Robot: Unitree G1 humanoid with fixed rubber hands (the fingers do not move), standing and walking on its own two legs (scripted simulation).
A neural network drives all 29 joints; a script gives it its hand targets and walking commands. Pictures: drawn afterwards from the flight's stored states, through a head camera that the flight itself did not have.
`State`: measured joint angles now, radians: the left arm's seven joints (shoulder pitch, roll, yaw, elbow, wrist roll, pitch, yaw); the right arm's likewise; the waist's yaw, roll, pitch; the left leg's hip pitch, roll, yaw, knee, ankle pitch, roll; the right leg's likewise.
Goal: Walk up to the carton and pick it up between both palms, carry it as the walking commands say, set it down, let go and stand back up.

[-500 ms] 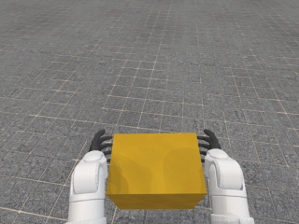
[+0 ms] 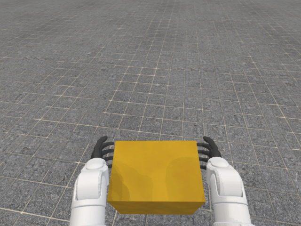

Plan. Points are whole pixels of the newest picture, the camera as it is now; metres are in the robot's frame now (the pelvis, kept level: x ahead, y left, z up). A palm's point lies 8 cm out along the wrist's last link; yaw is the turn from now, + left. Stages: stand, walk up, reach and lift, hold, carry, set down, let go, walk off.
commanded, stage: carry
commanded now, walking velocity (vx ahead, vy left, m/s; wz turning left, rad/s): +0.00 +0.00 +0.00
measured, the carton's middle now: (155, 179) +0.29 -0.01 -0.03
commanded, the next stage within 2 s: hold in 0.86 s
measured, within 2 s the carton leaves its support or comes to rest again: neither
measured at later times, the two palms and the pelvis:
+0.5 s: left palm (96, 170) +0.28 +0.15 +0.05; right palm (214, 168) +0.27 -0.16 +0.05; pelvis -0.01 +0.00 +0.00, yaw +0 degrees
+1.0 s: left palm (93, 178) +0.26 +0.16 +0.04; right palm (213, 175) +0.26 -0.15 +0.04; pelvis -0.01 +0.00 +0.01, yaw +8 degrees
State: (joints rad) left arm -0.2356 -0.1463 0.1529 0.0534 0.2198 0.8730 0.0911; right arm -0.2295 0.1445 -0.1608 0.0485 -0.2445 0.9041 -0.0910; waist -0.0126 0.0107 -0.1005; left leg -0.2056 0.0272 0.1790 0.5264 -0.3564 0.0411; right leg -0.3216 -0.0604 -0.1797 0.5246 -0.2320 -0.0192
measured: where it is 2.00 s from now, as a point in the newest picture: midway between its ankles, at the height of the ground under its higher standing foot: outside the picture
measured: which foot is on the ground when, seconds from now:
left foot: down 0.00-1.00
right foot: down 0.00-1.00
